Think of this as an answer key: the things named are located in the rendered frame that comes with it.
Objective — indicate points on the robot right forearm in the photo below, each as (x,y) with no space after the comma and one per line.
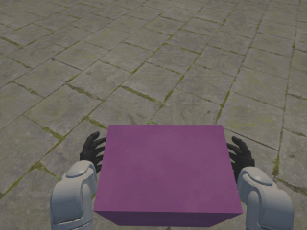
(268,207)

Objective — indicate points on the robot left hand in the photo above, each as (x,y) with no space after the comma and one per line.
(90,151)

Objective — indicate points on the robot right hand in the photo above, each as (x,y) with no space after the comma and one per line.
(242,158)

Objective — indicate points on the robot left forearm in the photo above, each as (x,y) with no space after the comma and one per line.
(70,200)

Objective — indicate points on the carton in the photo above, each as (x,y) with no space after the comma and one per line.
(167,176)

